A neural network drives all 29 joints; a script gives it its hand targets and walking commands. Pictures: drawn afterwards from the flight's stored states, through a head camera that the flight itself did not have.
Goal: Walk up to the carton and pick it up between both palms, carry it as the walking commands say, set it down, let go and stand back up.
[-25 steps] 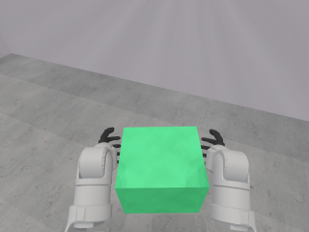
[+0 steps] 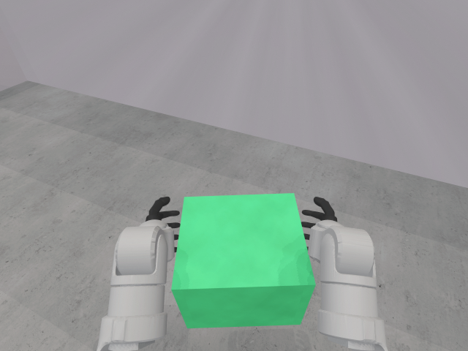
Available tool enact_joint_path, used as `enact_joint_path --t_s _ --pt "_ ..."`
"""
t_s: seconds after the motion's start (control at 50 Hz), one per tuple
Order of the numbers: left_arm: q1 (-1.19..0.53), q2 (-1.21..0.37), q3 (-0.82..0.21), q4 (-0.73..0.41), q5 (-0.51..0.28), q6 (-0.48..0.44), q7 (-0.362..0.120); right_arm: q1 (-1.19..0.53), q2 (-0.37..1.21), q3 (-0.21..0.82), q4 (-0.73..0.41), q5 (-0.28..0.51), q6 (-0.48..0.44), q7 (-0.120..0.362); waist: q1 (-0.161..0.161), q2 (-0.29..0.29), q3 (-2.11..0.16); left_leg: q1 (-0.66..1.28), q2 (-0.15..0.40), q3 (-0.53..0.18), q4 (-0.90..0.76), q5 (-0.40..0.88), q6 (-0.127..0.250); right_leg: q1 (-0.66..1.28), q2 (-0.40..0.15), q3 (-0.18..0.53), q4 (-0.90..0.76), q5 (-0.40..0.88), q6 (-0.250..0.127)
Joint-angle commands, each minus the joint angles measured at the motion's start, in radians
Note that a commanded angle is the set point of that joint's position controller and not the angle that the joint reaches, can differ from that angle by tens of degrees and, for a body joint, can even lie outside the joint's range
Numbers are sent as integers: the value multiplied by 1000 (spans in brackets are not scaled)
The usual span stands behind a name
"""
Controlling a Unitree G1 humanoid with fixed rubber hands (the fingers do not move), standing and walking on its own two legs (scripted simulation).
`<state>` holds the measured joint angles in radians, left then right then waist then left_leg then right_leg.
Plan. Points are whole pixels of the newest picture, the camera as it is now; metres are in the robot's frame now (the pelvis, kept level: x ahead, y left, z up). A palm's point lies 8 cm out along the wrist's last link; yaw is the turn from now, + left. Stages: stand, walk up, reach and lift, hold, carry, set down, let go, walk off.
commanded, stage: carry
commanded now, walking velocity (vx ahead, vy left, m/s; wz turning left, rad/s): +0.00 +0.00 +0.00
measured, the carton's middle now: (241, 259) +0.29 -0.01 +0.02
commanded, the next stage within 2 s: none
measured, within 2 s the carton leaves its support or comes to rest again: neither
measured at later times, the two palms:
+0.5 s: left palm (174, 228) +0.30 +0.10 +0.10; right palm (343, 235) +0.28 -0.17 +0.10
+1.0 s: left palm (164, 221) +0.32 +0.13 +0.09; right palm (325, 222) +0.31 -0.15 +0.10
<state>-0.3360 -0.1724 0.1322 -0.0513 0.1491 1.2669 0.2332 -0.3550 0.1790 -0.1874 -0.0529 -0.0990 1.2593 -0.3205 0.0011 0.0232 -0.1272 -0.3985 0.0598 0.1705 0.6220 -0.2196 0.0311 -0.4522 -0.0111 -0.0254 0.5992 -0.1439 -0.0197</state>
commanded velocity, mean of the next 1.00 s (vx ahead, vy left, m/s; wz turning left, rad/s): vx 0.00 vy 0.00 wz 0.00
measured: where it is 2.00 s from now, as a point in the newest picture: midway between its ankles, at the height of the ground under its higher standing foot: outside the picture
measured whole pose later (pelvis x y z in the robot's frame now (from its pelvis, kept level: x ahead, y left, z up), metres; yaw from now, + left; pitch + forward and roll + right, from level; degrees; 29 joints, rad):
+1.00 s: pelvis +0.03 +0.00 +0.00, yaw -1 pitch +1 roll +0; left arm -0.33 -0.17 0.11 -0.10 0.13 1.25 0.26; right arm -0.35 0.18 -0.19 -0.09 -0.09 1.23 -0.31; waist 0.00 0.00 -0.09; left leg -0.38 0.04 0.12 0.61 -0.25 0.02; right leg -0.43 0.01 -0.01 0.58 -0.17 -0.02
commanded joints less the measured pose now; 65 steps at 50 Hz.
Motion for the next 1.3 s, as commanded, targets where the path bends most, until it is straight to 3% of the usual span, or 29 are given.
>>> enact_joint_path --t_s 0.0,0.16,0.2,0.24,0.28,0.36,0.44,0.54,0.56,0.62,0.72,0.76,0.78,0.82,0.84,0.9,0.92,0.96,0.98,1.0,1.02,1.08,1.1,1.16,1.2,1.22,1.24,1.26,1.28 --pt "-641 -1058 -629 -101 -502 -31 -444 -664 1070 686 -127 438 -7 516 -19 -88 -261 156 77 -158 -148 -217 13 -12 -97 179 -223 -246 -19" --pt "-597 -1027 -622 -109 -476 -34 -435 -605 1085 694 -91 446 -1 515 -16 -83 -297 125 70 -168 -175 -247 20 56 -80 163 -218 -241 -20" --pt "-586 -1026 -613 -128 -469 -35 -433 -645 1077 716 -147 456 -4 518 -9 -59 -317 101 80 -180 -197 -264 27 103 -66 133 -185 -206 -20" --pt "-606 -1046 -635 -159 -477 -33 -425 -604 1063 702 -132 458 0 522 -6 31 -298 57 113 -217 -277 -331 30 126 -40 98 -131 -152 -15" --pt "-617 -1042 -637 -165 -473 -32 -418 -591 1080 711 -112 462 3 522 -1 -9 -313 22 117 -210 -263 -314 29 174 -42 92 -109 -128 -22" --pt "-576 -1034 -624 -152 -467 -31 -426 -632 1067 719 -159 473 1 520 -8 -125 -328 126 50 -140 -118 -165 13 112 -95 196 -231 -185 -36" --pt "-566 -1037 -620 -122 -455 -39 -427 -581 1086 687 -97 442 0 519 -11 -68 -316 173 41 -127 -112 -173 12 67 -120 215 -272 -215 -32" --pt "-581 -1024 -628 -172 -468 -49 -430 -573 1066 698 -123 452 -10 519 -7 -124 -318 143 43 -160 -142 -183 21 110 -89 176 -255 -215 -13" --pt "-538 -1025 -619 -122 -455 -46 -429 -609 1073 701 -138 457 -13 516 -10 -98 -288 144 63 -178 -166 -172 24 87 -83 169 -224 -163 -22" --pt "-588 -1028 -651 -203 -474 -44 -421 -590 1067 707 -151 450 -13 521 0 1 -333 117 109 -210 -215 -161 27 166 -60 119 -142 -46 -25" --pt "-564 -1032 -651 -173 -471 -33 -423 -572 1056 699 -154 445 -8 520 -7 -51 -339 126 89 -179 -163 -76 16 165 -80 149 -141 -4 -38" --pt "-581 -1037 -666 -191 -485 -41 -422 -571 1058 690 -144 439 -12 519 -5 -28 -348 145 86 -180 -145 -65 20 162 -77 147 -144 -19 -36" --pt "-549 -1033 -664 -164 -481 -31 -422 -547 1060 683 -125 443 -6 522 -9 27 -303 134 76 -171 -157 -116 12 127 -78 151 -153 -45 -36" --pt "-560 -1026 -609 -105 -447 -45 -426 -544 1042 646 -61 404 -18 521 -7 -41 -307 133 94 -199 -171 -88 19 135 -79 143 -142 -37 -36" --pt "-565 -1019 -641 -140 -467 -49 -425 -544 1054 668 -83 413 -25 519 -8 -9 -322 134 103 -193 -159 -57 21 153 -81 140 -127 0 -34" --pt "-582 -1031 -659 -164 -484 -52 -422 -550 1053 664 -92 426 -24 521 -9 -28 -318 147 95 -199 -155 -19 25 144 -82 144 -113 33 -38" --pt "-593 -1036 -669 -200 -493 -51 -422 -603 1077 697 -171 443 -27 517 -9 -32 -346 139 104 -192 -148 3 23 166 -78 131 -99 49 -38" --pt "-585 -1043 -661 -187 -499 -54 -421 -587 1055 677 -146 439 -28 516 -8 -10 -363 140 101 -191 -137 12 24 184 -85 135 -99 89 -39" --pt "-578 -1038 -635 -159 -480 -53 -421 -589 1065 682 -127 437 -29 514 -6 -60 -342 130 97 -196 -137 -22 23 182 -75 130 -102 59 -37" --pt "-534 -999 -577 -42 -420 -79 -420 -524 1012 590 1 359 -53 516 -9 -31 -354 155 85 -171 -124 6 15 162 -94 154 -108 77 -43" --pt "-541 -1027 -660 -202 -480 -73 -422 -538 1048 687 -146 429 -45 518 -7 -31 -350 147 98 -193 -142 -5 22 168 -78 135 -105 49 -40" --pt "-577 -1029 -653 -174 -476 -56 -423 -579 1045 694 -148 438 -32 519 -3 -23 -320 97 89 -186 -153 -82 20 185 -87 149 -134 -6 -43" --pt "-546 -1010 -577 -49 -414 -72 -420 -547 1029 619 -22 378 -44 522 -6 -33 -312 121 87 -195 -161 -106 26 156 -86 149 -147 -48 -44" --pt "-599 -1037 -643 -183 -476 -74 -420 -609 1052 694 -149 449 -45 520 -6 -69 -327 121 79 -189 -147 -82 23 176 -83 151 -149 -44 -41" --pt "-591 -1041 -670 -216 -486 -68 -417 -591 1065 704 -173 454 -39 517 -4 -43 -324 121 80 -191 -162 -94 20 174 -78 142 -141 -29 -39" --pt "-558 -996 -589 -84 -425 -80 -415 -537 1025 625 -24 388 -48 516 -5 -61 -327 126 77 -184 -142 -68 18 171 -90 157 -147 -24 -41" --pt "-503 -976 -558 -29 -384 -108 -416 -524 1007 597 0 354 -77 515 -3 -49 -341 161 76 -177 -136 -28 16 168 -94 157 -142 28 -39" --pt "-575 -1027 -664 -237 -483 -97 -415 -562 1060 695 -175 446 -66 517 -6 -36 -347 163 86 -178 -136 28 11 173 -87 132 -114 60 -39" --pt "-577 -1023 -650 -168 -467 -82 -417 -574 1032 669 -125 423 -55 519 -4 15 -341 150 93 -187 -162 -28 19 172 -73 122 -123 26 -32"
